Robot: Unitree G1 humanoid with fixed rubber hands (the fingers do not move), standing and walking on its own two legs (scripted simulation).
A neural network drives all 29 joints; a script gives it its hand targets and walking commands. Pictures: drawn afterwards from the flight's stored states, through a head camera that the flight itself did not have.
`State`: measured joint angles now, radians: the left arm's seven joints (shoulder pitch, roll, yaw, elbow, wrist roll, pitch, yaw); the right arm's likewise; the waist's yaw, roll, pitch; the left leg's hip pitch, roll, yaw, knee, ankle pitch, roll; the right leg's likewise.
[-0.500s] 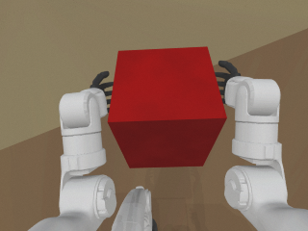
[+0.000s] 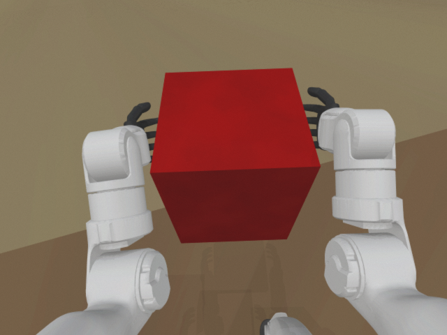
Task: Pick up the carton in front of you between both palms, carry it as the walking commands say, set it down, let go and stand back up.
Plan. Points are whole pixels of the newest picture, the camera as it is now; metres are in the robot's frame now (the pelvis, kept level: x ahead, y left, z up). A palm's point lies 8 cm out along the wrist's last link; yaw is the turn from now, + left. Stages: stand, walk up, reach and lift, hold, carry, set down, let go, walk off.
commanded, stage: carry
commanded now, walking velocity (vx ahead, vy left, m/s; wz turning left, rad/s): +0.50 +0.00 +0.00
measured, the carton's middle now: (231, 163) +0.39 -0.01 +0.10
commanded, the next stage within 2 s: none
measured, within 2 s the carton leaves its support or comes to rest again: neither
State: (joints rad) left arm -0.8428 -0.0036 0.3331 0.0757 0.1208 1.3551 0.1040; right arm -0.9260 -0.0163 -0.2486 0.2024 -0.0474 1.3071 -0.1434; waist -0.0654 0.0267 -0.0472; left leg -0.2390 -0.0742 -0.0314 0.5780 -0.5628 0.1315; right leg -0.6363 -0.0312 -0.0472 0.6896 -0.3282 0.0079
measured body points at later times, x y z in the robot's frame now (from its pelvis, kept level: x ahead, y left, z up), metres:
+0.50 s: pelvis +0.28 -0.01 +0.05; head +0.28 -0.01 +0.50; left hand +0.66 +0.15 +0.21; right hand +0.66 -0.15 +0.20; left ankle +0.33 +0.08 -0.66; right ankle +0.19 -0.12 -0.59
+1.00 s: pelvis +0.57 -0.04 +0.10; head +0.60 -0.05 +0.55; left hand +0.93 +0.17 +0.27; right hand +0.99 -0.13 +0.27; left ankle +0.63 +0.08 -0.52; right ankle +0.55 -0.12 -0.63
